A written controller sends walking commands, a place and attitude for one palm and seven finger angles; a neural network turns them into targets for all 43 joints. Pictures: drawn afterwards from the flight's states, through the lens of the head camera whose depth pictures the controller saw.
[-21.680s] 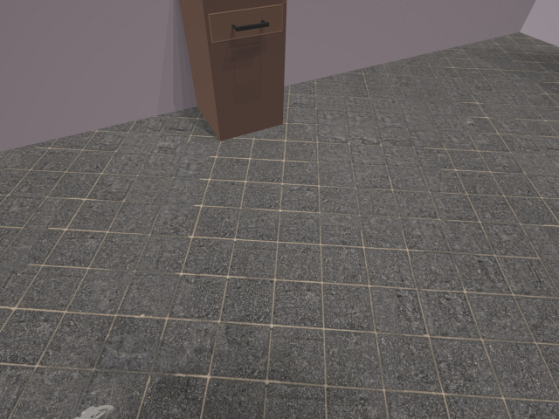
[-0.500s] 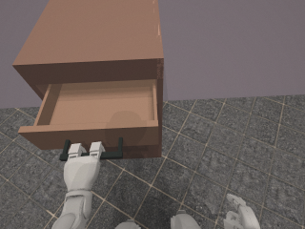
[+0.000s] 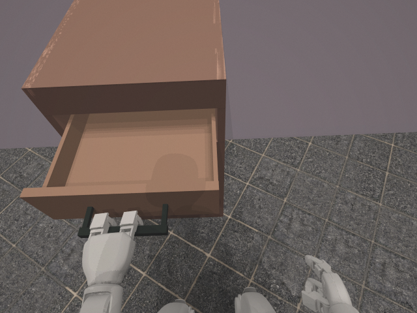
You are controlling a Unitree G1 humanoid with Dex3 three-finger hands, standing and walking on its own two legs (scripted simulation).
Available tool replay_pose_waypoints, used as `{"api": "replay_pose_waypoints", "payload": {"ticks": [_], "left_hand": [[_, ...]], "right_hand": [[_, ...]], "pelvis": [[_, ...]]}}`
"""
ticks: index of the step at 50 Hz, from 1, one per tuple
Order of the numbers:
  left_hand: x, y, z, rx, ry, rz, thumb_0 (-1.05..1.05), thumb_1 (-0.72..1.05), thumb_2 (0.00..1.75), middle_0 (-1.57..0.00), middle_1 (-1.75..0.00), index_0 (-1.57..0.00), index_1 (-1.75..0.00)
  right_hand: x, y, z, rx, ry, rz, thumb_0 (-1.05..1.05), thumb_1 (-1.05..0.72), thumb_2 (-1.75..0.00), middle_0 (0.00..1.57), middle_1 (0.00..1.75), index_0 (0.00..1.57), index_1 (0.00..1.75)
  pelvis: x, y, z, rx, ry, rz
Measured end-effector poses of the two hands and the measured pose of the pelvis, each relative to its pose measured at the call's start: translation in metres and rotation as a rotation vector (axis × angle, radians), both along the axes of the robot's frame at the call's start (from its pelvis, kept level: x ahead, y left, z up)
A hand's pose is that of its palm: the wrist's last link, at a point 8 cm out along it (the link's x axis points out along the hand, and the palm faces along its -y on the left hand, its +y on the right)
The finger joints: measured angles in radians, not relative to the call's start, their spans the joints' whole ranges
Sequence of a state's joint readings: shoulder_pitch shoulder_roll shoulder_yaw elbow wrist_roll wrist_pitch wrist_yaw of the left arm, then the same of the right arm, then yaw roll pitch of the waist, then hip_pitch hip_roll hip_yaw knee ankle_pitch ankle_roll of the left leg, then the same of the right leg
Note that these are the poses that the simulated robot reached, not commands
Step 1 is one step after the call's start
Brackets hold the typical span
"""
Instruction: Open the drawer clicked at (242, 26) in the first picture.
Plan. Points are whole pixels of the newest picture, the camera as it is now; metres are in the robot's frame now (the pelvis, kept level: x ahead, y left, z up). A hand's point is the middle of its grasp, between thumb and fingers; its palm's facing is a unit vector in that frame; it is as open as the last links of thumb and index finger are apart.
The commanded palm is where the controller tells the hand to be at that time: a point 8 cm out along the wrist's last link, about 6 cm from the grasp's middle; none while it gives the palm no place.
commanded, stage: pull the drawer open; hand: left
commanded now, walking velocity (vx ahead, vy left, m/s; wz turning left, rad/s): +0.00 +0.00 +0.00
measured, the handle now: (125, 221) +0.30 +0.20 -0.03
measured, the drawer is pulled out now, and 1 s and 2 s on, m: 0.21 0.28 0.30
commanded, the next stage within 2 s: open the thumb to release the handle in 1.62 s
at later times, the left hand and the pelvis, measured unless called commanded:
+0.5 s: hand (118, 275) +0.20 +0.19 -0.06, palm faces -0.04 -0.09 -1.00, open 5.6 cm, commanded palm +0.14 +0.20 -0.02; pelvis -0.01 -0.01 -0.01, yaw +0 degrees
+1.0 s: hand (115, 296) +0.16 +0.19 -0.06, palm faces -0.05 -0.10 -0.99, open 5.7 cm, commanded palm +0.11 +0.20 -0.02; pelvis -0.01 -0.01 -0.02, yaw +1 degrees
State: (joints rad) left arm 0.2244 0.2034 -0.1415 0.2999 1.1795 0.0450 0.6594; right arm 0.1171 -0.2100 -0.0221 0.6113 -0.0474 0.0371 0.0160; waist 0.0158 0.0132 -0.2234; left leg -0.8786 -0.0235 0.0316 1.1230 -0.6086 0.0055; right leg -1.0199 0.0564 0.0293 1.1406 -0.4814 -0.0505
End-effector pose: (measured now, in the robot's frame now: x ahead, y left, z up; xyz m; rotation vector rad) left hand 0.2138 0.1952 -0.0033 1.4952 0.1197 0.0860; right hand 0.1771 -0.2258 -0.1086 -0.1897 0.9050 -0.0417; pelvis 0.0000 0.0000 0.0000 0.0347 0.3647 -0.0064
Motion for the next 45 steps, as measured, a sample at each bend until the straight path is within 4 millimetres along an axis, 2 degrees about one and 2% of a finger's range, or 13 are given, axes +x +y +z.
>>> {"api": "replay_pose_waypoints", "payload": {"ticks": [45], "left_hand": [[-0.061, -0.004, 0.003, -0.021, 0.033, 0.007, 0.02, 0.78, 0.83, -0.24, -1.29, -0.36, -1.26]], "right_hand": [[0.011, 0.001, -0.011, 0.024, -0.079, 0.073, 0.01, -0.91, -0.89, 0.20, 0.30, 0.20, 0.30]], "pelvis": [[-0.013, -0.013, -0.015, 0.024, -0.003, 0.005]]}}
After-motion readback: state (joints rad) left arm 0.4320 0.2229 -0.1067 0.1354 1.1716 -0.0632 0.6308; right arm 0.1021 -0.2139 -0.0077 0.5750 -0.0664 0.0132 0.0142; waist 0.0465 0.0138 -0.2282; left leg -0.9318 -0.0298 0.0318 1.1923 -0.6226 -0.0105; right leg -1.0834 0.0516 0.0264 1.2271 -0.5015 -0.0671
